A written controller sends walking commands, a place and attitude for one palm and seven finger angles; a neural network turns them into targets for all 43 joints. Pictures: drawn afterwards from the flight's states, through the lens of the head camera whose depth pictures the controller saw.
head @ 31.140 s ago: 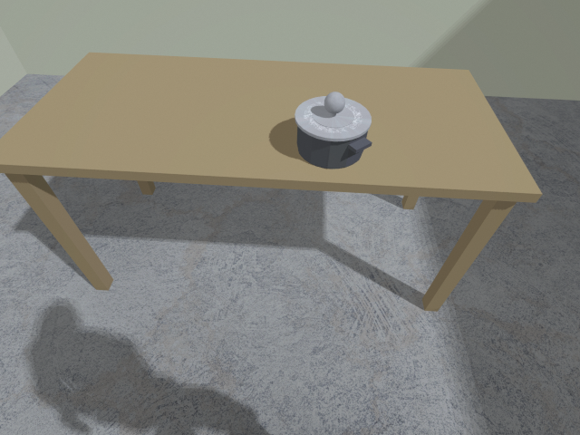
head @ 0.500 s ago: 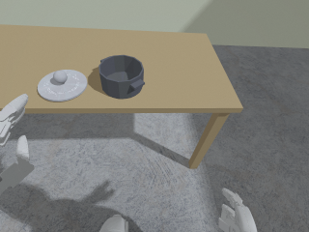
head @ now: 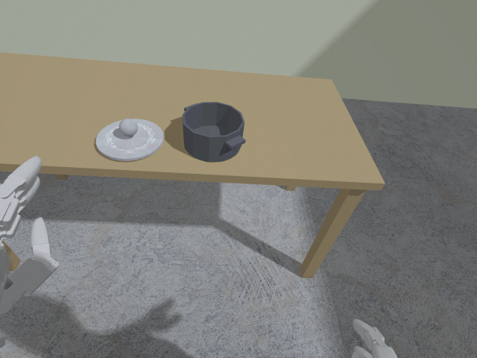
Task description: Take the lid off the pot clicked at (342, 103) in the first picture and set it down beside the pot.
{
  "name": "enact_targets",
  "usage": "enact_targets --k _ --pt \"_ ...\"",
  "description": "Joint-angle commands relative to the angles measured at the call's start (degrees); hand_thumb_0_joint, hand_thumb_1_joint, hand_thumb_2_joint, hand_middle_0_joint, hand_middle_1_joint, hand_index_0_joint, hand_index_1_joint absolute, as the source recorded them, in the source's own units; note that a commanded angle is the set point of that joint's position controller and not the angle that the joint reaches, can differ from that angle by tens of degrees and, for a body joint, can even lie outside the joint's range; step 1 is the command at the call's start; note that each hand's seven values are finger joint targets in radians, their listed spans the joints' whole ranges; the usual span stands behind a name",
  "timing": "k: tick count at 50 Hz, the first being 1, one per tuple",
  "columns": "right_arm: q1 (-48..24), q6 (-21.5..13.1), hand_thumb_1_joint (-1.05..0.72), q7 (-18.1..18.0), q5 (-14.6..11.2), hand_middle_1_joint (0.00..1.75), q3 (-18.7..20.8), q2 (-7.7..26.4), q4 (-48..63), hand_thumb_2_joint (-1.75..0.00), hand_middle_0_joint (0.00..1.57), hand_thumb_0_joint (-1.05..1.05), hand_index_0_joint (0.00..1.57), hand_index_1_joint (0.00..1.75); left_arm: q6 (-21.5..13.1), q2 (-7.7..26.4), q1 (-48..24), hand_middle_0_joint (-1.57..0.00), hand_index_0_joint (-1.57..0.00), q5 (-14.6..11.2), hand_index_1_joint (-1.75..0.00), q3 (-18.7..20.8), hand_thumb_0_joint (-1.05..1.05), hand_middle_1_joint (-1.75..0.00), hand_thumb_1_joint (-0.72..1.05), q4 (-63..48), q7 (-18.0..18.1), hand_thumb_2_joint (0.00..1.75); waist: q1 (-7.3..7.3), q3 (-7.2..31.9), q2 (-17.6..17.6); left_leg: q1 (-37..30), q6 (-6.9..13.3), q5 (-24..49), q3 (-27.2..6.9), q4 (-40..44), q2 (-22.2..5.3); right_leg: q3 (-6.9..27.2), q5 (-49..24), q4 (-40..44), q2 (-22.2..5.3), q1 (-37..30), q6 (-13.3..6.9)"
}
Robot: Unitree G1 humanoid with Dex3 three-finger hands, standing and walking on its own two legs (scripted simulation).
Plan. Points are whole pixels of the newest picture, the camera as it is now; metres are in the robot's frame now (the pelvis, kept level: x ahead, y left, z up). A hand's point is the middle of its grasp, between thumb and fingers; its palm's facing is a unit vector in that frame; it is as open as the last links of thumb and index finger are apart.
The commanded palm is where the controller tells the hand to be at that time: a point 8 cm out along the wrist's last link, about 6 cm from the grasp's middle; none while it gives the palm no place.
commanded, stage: stop stepping back and stand still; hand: left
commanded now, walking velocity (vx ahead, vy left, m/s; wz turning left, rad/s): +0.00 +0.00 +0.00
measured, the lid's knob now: (128, 127) +0.70 +0.35 -0.04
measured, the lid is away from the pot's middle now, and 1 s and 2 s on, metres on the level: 0.24 0.24 0.24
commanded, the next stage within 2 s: let the arm hang, fingers relaxed in 0.40 s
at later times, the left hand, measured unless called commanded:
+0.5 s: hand out of the picture +0.01 +0.18 -0.18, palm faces +0.06 -0.99 -0.14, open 7.0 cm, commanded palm none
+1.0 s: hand out of the picture +0.03 +0.16 -0.17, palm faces +0.04 -0.98 -0.17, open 7.3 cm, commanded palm none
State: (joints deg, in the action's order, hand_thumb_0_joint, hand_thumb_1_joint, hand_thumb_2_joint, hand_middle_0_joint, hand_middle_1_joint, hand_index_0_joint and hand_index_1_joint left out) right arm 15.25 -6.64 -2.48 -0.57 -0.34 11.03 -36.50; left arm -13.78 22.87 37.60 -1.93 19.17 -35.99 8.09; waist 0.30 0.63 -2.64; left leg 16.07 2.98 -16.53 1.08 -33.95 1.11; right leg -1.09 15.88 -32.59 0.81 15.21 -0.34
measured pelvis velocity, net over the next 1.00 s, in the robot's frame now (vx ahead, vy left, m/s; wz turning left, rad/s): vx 0.04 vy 0.00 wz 0.01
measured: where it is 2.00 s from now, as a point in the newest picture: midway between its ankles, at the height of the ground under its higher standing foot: outside the picture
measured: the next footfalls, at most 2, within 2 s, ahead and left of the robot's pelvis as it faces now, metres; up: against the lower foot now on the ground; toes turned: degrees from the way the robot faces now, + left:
right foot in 0.14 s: +0.04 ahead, -0.11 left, +0.00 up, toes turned +0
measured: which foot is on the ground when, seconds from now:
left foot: down 0.00-1.00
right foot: down 0.00-0.00, up 0.02-0.12, down 0.14-1.00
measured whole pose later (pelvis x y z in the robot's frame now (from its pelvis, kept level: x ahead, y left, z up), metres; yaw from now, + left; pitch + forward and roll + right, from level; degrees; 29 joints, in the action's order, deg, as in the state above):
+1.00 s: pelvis +0.04 +0.00 +0.01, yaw +0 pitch +0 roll +0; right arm 19.2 -0.3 -2.3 0.2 1.6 4.6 -64.1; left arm 0.3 7.3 16.4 0.6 -0.1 64.0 3.5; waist 0.2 -1.3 -0.9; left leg 10.7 3.2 -15.9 1.0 -26.9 2.6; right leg -1.0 17.0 -25.6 0.6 8.4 -0.7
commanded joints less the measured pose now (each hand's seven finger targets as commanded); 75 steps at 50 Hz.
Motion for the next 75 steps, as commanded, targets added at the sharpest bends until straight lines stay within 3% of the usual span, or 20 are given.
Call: enact_targets --k 1,4,6,7,8,9,10,12,14,17,19,22,26,27,28,38,44,50,59,75 --pt "-9.06 -3.96 -0.90 -1.56 -0.19 0.30 1.60 6.56 10.03 -0.90 0.20 0.00 0.20 0.30 -2.41 7.17 -5.95 -0.20 -0.20 0.45 -0.30 6.08 0.00 -0.30 0.90 -6.88 0.97 0.90 0.77 -4.61 14.95 7.22 4.10 -20.75 -20.49 25.82 -15.10 0.86 6.83 -6.72 0.27 0.86 0.62" --pt "-8.33 -4.86 -0.90 -1.21 0.03 0.30 1.67 6.85 9.84 -0.90 0.20 0.00 0.20 0.30 -2.31 7.06 -6.23 -0.20 -0.20 0.48 -0.30 5.29 0.00 -0.30 0.90 -8.29 0.57 0.90 0.22 -2.69 6.76 1.75 3.43 -0.55 -14.82 19.46 -12.57 0.67 1.61 2.38 -0.86 -2.07 0.80" --pt "-8.50 -4.91 -0.90 -0.97 0.16 0.30 1.67 7.43 9.65 -0.90 0.20 0.00 0.20 0.30 -2.08 7.05 -3.78 -0.20 -0.20 0.41 -0.30 5.23 0.00 -0.30 0.90 -8.38 0.49 0.90 0.05 0.37 5.76 0.01 1.75 7.27 -10.91 15.22 -9.37 1.93 -7.40 9.02 -1.90 -7.38 0.19" --pt "-7.55 -5.10 -0.90 3.31 0.23 0.30 6.55 15.89 -4.67 -0.90 0.20 0.00 0.20 0.30 7.98 -2.33 -10.28 -0.20 -0.20 6.14 -0.30 -11.22 0.00 -0.30 0.90 41.31 -6.02 0.90 1.74 0.36 4.14 4.57 1.10 21.01 -8.89 3.31 -5.93 1.51 -20.48 0.42 -6.93 -1.94 -2.37" --pt "-2.81 -2.00 -0.90 3.22 -0.32 0.30 5.95 9.40 -3.84 -0.90 0.20 0.00 0.20 0.30 11.54 -3.90 -8.83 -0.20 -0.20 5.30 -0.30 -11.61 0.00 -0.30 0.90 43.78 -6.91 0.90 1.45 5.92 1.56 -1.94 -0.60 26.32 -5.11 1.37 -5.41 2.61 -23.28 1.21 -7.96 -1.87 -2.03" --pt "-1.74 0.12 -0.90 3.09 -0.02 0.30 5.55 8.74 -2.85 -0.90 0.20 0.00 0.20 0.30 12.39 -5.36 -10.49 -0.20 -0.20 4.57 -0.30 -12.97 0.00 -0.30 0.90 45.59 -7.00 0.90 1.04 8.63 -3.38 -1.89 -0.02 20.78 -6.81 0.77 -6.42 2.88 -15.81 1.64 -7.69 -1.71 -3.28" --pt "-1.73 1.52 -0.90 3.05 0.24 0.30 5.14 8.43 -2.41 -0.90 0.20 0.00 0.20 0.30 12.63 -5.05 -13.02 -0.20 -0.20 4.59 -0.30 -13.06 0.00 -0.30 0.90 48.14 -7.03 0.90 0.66 7.37 -6.69 -0.11 0.79 16.03 -7.95 0.67 -5.92 3.01 -9.97 2.29 -7.34 -1.14 -4.01" --pt "-2.57 3.05 -0.90 2.89 1.22 0.30 4.90 8.24 -2.95 -0.90 0.20 0.00 0.20 0.30 13.27 -4.18 -17.31 -0.20 -0.20 4.52 -0.30 -13.55 0.00 -0.30 0.90 54.80 -7.17 0.90 0.43 4.31 -9.34 2.87 1.65 8.51 -8.52 0.81 -4.46 4.73 -3.24 4.53 -8.05 -0.30 -4.92" --pt "-3.45 4.19 -0.90 2.51 1.81 0.30 4.52 7.85 -4.12 -0.90 0.20 0.00 0.20 0.30 14.08 -3.62 -21.11 -0.20 -0.20 4.14 -0.30 -14.47 0.00 -0.30 0.90 61.68 -6.92 0.90 0.41 -0.49 -3.12 3.66 1.85 6.81 -9.16 4.11 -4.05 6.24 -2.02 5.03 -7.74 1.53 -5.35" --pt "-3.62 4.60 -0.90 1.64 1.80 0.30 3.93 8.20 -7.29 -0.90 0.20 0.00 0.20 0.30 14.33 -3.71 -22.01 -0.20 -0.20 3.43 -0.30 -15.58 0.00 -0.30 0.90 72.16 -6.89 0.90 -0.87 -1.51 7.53 3.20 3.10 10.16 -13.49 12.45 -7.44 2.63 -3.81 2.09 -3.23 -2.02 -2.24" --pt "-3.06 4.60 -0.90 1.14 1.32 0.30 3.71 8.03 -9.58 -0.90 0.20 0.00 0.20 0.30 14.00 -3.33 -20.92 -0.20 -0.20 3.18 -0.30 -16.28 0.00 -0.30 0.90 78.37 -6.97 0.90 -1.61 -0.76 9.36 2.41 2.94 11.81 -12.78 13.32 -7.62 3.10 -5.17 4.01 -3.19 -4.95 -1.88" --pt "-0.59 4.79 -0.90 0.63 1.15 0.30 3.53 5.96 -13.17 -0.90 0.20 0.00 0.20 0.30 13.54 -5.30 -18.39 -0.20 -0.20 2.87 -0.30 -16.53 0.00 -0.30 0.90 85.65 -6.73 0.90 -1.15 1.44 12.79 -1.28 2.05 8.38 -10.19 13.15 -6.77 3.32 -5.93 7.35 -4.18 -6.39 -2.55" --pt "3.04 5.40 -0.90 0.35 0.73 0.30 3.25 4.60 -16.83 -0.90 0.20 0.00 0.20 0.30 13.48 -6.33 -17.42 -0.20 -0.20 2.66 -0.30 -18.04 0.00 -0.30 0.90 91.04 -6.54 0.90 -0.37 -0.54 10.56 -1.32 1.89 2.57 -10.09 14.63 -6.90 3.20 -5.40 9.82 -4.36 -6.17 -2.68" --pt "3.73 5.45 -0.90 0.32 0.63 0.30 3.26 4.30 -17.77 -0.90 0.20 0.00 0.20 0.30 13.43 -6.66 -16.92 -0.20 -0.20 2.60 -0.30 -18.31 0.00 -0.30 0.90 92.36 -6.47 0.90 -0.39 -0.59 9.23 -1.80 1.93 2.64 -10.04 14.57 -6.93 2.82 -5.53 10.25 -4.58 -6.02 -2.63" --pt "4.58 5.67 -0.90 0.24 0.56 0.30 3.24 3.74 -18.34 -0.90 0.20 0.00 0.20 0.30 13.40 -7.07 -16.91 -0.20 -0.20 2.64 -0.30 -18.46 0.00 -0.30 0.90 93.22 -6.38 0.90 -0.17 -1.09 5.18 -2.05 1.99 2.62 -9.97 14.67 -7.23 2.53 -5.62 10.66 -4.39 -5.91 -2.54" --pt "8.29 5.66 -0.90 -0.07 0.43 0.30 2.83 0.86 -24.07 -0.90 0.20 0.00 0.20 0.30 13.30 -9.86 -14.51 -0.20 -0.20 2.54 -0.30 -19.09 0.00 -0.30 0.90 98.68 -5.26 0.90 -0.25 -4.05 0.99 -2.07 1.77 6.08 -8.20 13.63 -6.53 2.91 -6.73 11.23 -5.06 -5.43 -2.60" --pt "8.19 5.36 -0.90 -0.18 0.53 0.30 2.82 -0.68 -25.80 -0.90 0.20 0.00 0.20 0.30 13.15 -10.99 -15.00 -0.20 -0.20 2.49 -0.30 -18.62 0.00 -0.30 0.90 98.77 -4.90 0.90 -0.39 -5.00 0.83 -2.26 1.49 10.18 -7.01 12.38 -6.02 3.24 -9.55 10.63 -5.34 -5.54 -2.68" --pt "8.31 5.21 -0.90 -0.40 0.69 0.30 2.84 -1.77 -26.51 -0.90 0.20 0.00 0.20 0.30 13.15 -11.40 -16.03 -0.20 -0.20 2.35 -0.30 -18.15 0.00 -0.30 0.90 98.62 -4.79 0.90 -0.45 -5.71 3.97 -2.70 1.30 13.39 -6.37 11.82 -5.99 3.33 -11.67 10.13 -5.42 -5.80 -2.78" --pt "8.34 5.19 -0.90 -0.59 0.62 0.30 3.05 -1.66 -26.32 -0.90 0.20 0.00 0.20 0.30 12.97 -11.34 -16.69 -0.20 -0.20 2.31 -0.30 -17.92 0.00 -0.30 0.90 98.07 -4.83 0.90 -0.17 -4.22 2.28 -4.60 1.14 15.97 -5.73 10.73 -6.01 3.63 -14.64 10.52 -5.62 -6.87 -2.75" --pt "8.07 5.24 -0.90 -0.86 0.60 0.30 3.00 -1.43 -26.91 -0.90 0.20 0.00 0.20 0.30 12.99 -11.83 -16.47 -0.20 -0.20 2.25 -0.30 -17.90 0.00 -0.30 0.90 98.76 -4.77 0.90 0.08 -3.74 3.64 -7.62 1.16 18.40 -5.54 11.05 -6.51 3.12 -14.80 10.69 -5.30 -6.64 -2.58"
